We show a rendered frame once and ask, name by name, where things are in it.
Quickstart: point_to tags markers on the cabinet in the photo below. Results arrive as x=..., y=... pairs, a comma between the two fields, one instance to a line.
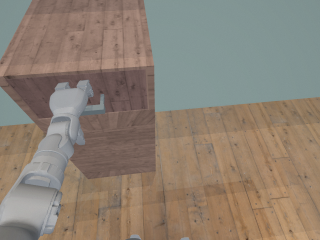
x=66, y=37

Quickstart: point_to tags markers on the left robot hand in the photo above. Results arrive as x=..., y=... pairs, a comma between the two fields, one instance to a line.
x=71, y=101

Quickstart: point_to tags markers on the robot left forearm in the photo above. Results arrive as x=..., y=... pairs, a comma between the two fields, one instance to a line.
x=52, y=156

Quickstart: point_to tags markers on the handle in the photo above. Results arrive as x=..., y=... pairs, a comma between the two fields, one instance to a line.
x=95, y=109

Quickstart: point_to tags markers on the robot left upper arm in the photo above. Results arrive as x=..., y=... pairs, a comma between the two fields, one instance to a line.
x=30, y=212

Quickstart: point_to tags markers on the drawer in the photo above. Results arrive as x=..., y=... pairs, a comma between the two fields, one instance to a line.
x=124, y=90

